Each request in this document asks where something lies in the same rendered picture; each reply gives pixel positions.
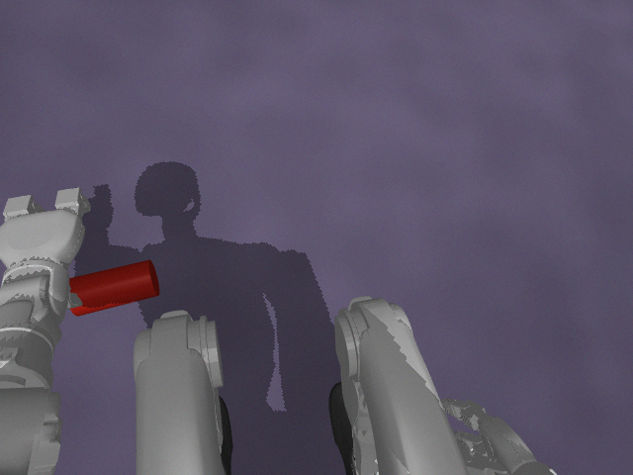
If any can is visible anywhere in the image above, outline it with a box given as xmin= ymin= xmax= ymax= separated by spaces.
xmin=69 ymin=260 xmax=159 ymax=317

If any left robot arm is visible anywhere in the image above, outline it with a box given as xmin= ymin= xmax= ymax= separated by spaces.
xmin=0 ymin=260 xmax=69 ymax=475

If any right robot hand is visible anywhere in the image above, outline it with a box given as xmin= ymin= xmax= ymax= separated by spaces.
xmin=440 ymin=398 xmax=538 ymax=475

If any left robot hand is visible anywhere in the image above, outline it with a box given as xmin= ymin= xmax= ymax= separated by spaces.
xmin=0 ymin=187 xmax=91 ymax=310

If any right robot foot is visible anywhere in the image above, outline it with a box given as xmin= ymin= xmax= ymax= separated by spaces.
xmin=328 ymin=382 xmax=356 ymax=475

